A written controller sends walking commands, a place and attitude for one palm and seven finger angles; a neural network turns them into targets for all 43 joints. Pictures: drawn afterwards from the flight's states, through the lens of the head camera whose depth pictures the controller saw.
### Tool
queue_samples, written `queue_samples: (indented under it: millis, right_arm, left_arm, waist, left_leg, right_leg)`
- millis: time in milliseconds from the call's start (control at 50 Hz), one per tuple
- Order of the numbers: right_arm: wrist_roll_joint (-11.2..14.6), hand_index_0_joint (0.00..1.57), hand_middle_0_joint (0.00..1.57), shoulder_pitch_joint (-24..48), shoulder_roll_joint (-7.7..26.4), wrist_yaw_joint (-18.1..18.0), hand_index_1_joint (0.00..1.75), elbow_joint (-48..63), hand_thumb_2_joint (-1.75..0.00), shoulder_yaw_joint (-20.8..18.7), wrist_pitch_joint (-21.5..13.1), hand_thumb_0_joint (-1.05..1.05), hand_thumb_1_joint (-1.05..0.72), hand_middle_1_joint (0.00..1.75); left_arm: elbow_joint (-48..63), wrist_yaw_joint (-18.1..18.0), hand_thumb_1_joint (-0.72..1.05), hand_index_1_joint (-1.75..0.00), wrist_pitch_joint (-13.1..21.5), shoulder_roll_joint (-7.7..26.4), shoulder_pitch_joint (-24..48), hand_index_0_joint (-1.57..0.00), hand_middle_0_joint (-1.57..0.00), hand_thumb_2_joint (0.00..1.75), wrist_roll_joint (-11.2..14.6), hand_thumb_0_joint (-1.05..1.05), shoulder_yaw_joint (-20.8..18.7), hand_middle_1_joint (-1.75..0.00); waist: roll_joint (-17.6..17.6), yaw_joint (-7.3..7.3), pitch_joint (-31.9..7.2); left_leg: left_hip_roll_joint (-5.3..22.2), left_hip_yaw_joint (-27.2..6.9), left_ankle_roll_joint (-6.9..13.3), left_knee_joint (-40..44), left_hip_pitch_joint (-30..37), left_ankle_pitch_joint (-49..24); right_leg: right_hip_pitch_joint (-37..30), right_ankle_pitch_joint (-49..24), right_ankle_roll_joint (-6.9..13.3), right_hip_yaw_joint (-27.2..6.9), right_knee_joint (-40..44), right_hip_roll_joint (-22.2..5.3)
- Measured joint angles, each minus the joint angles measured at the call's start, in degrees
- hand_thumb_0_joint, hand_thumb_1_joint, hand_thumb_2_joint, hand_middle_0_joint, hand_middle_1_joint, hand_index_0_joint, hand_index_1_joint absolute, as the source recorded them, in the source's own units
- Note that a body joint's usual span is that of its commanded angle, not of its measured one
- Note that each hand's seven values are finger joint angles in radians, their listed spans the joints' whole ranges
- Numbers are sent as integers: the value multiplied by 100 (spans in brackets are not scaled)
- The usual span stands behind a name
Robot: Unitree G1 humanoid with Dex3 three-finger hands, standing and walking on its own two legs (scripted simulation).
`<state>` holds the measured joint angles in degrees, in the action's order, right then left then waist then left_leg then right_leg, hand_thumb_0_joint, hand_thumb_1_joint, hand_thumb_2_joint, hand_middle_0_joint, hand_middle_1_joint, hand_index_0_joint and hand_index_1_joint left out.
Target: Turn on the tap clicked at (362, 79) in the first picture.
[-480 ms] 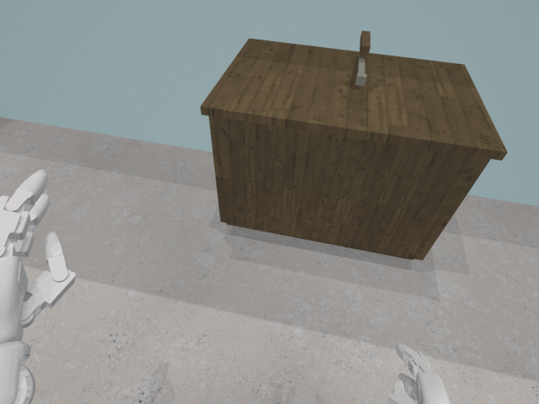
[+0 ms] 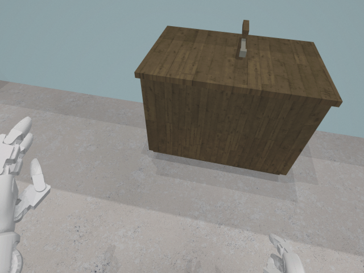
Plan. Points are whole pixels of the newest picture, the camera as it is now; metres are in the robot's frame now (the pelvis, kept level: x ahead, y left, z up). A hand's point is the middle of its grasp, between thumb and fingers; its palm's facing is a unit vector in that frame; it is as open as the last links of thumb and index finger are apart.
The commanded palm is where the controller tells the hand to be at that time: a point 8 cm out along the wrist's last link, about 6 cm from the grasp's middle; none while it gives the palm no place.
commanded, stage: walk to a spot facing it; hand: left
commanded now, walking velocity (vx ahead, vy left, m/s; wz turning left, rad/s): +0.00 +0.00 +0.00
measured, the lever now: (242, 53) +1.00 -0.20 +0.04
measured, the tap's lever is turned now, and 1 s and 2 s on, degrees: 0 0 0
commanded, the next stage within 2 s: take the last steps up to it in 0.86 s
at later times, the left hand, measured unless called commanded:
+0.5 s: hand (108, 151) +0.29 +0.17 +0.16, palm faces +0.25 -0.89 -0.37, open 7.4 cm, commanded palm +0.24 +0.22 +0.18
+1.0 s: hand (189, 98) +0.45 +0.02 +0.17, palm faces -0.09 -0.83 -0.55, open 7.4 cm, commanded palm +0.42 +0.10 +0.18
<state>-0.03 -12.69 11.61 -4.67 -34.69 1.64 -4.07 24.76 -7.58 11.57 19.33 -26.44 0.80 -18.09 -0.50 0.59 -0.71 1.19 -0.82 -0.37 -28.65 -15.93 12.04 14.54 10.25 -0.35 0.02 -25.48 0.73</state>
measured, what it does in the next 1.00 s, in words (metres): walks ahead, turning right: left foot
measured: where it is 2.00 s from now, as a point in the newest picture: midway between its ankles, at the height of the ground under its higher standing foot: outside the picture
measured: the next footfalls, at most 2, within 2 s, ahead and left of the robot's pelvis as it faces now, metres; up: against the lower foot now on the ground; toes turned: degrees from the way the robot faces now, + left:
left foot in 0.66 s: +0.19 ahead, +0.10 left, +0.00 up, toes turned -8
right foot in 1.02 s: +0.19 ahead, -0.20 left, +0.00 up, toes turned -37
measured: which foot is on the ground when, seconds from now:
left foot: down 0.00-0.34, up 0.36-0.64, down 0.66-1.00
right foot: down 0.00-0.66, up 0.68-1.00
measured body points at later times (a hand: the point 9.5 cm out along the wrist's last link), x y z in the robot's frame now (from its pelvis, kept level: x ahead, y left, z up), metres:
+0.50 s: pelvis +0.04 -0.03 -0.01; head +0.05 -0.03 +0.44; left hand +0.27 +0.21 +0.18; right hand +0.15 -0.29 -0.10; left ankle +0.06 +0.11 -0.67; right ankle +0.04 -0.11 -0.74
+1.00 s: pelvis +0.14 -0.07 -0.01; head +0.18 -0.10 +0.43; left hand +0.45 +0.07 +0.20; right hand +0.18 -0.31 -0.12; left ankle +0.16 +0.10 -0.74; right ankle +0.16 -0.18 -0.73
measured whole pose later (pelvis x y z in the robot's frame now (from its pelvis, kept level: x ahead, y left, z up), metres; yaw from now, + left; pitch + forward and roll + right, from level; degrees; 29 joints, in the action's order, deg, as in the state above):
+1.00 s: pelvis +0.14 -0.07 -0.01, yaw -29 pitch +1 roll -2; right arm -0.3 -13.7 6.9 -0.5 -30.8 2.1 -5.0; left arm 30.5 -6.3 14.4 26.1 -25.7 0.2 -23.5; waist -2.5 -0.4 5.6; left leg 15.9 16.4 -5.4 -37.6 -11.0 22.9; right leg 24.2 13.5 -1.0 10.4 -35.9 -0.7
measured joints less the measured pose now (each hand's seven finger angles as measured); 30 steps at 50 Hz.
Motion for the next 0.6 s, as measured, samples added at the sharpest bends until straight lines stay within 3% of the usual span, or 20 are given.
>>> queue_samples:
  millis: [120,220,280,320,380,420,460,500,600]
  right_arm:
    - [-15,20,20,-1,-1,4,30,11,-90,5,20,1,-90,30]
    - [-25,20,20,-45,-42,-34,30,98,-90,6,21,1,-90,30]
    - [-47,20,20,-45,-124,-25,30,107,-90,16,-20,1,-90,30]
    - [-59,20,20,-55,-142,22,30,113,-90,24,-43,1,-90,30]
    - [-36,20,20,-90,-97,120,30,64,-90,-7,-26,1,-90,30]
    - [-43,20,20,-61,-19,174,30,-63,-90,-35,34,1,-90,30]
    - [-50,20,20,-40,54,208,30,-142,-90,-59,127,1,-90,30]
    - [-54,20,20,-57,91,213,30,-156,-90,-86,208,1,-90,30]
    - [-42,20,20,-173,185,192,30,-51,-90,-162,251,1,-90,30]
  left_arm:
    - [0,-24,89,-30,-18,1,-22,-21,-21,90,2,2,-24,-30]
    - [6,-87,89,-30,-54,-37,32,-21,-21,90,-18,2,-108,-30]
    - [-39,-96,89,-30,-70,-13,122,-20,-21,90,-23,2,-186,-30]
    - [-61,-73,89,-30,-84,-17,200,-20,-21,90,-33,2,-182,-30]
    - [-27,-22,89,-30,-59,-20,366,-20,-20,90,-65,2,-61,-30]
    - [-2,-22,89,-30,4,-109,399,-20,-21,90,-51,2,38,-30]
    - [76,-23,89,-30,81,-147,279,-21,-21,90,-42,2,58,-30]
    - [178,-19,89,-30,176,-67,90,-21,-21,90,-30,2,-5,-31]
    - [349,-57,89,-30,323,202,-133,-21,-21,90,2,1,-222,-31]
  waist:
    - [38,63,-43]
    - [63,96,-121]
    - [55,108,-82]
    - [-19,117,-42]
    - [-69,97,-40]
    - [-46,82,-15]
    - [-21,46,7]
    - [52,8,5]
    - [244,44,-26]
  left_leg:
    - [33,104,11,-85,-38,72]
    - [131,287,29,-398,-127,333]
    - [260,397,-47,-642,-111,533]
    - [404,447,-129,-890,-119,721]
    - [443,359,-122,-1874,-477,1426]
    - [296,200,-164,-2921,-900,1551]
    - [242,167,-215,-3457,-1210,1416]
    - [263,230,-240,-3306,-1348,1246]
    - [316,468,-196,-1513,-1031,847]
  right_leg:
    - [104,53,18,-101,-130,31]
    - [429,936,114,-228,-862,116]
    - [533,1309,85,27,-1271,114]
    - [473,1166,141,191,-1227,152]
    - [556,660,393,240,-1356,241]
    - [520,810,455,179,-1308,275]
    - [402,742,448,72,-1043,315]
    - [283,607,434,-66,-748,332]
    - [147,578,375,-445,-478,341]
